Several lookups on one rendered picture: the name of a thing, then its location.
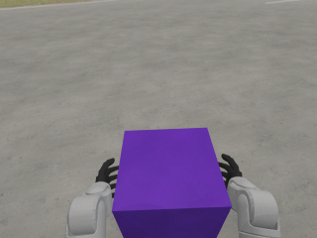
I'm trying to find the left robot forearm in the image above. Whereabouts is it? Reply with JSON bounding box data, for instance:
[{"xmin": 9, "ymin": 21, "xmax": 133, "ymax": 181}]
[{"xmin": 64, "ymin": 181, "xmax": 113, "ymax": 238}]

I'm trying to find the robot right hand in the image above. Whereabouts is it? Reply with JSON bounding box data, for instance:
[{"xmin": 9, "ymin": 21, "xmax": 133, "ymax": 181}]
[{"xmin": 218, "ymin": 154, "xmax": 243, "ymax": 189}]

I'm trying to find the right robot forearm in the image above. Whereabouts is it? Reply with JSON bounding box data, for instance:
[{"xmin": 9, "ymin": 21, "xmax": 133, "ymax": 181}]
[{"xmin": 227, "ymin": 177, "xmax": 281, "ymax": 238}]

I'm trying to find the carton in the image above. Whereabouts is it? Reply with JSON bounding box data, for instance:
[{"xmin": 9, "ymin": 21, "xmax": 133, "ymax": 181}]
[{"xmin": 112, "ymin": 127, "xmax": 232, "ymax": 238}]

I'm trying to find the robot left hand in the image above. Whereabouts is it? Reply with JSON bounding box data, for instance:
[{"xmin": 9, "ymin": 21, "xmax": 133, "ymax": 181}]
[{"xmin": 95, "ymin": 158, "xmax": 119, "ymax": 198}]

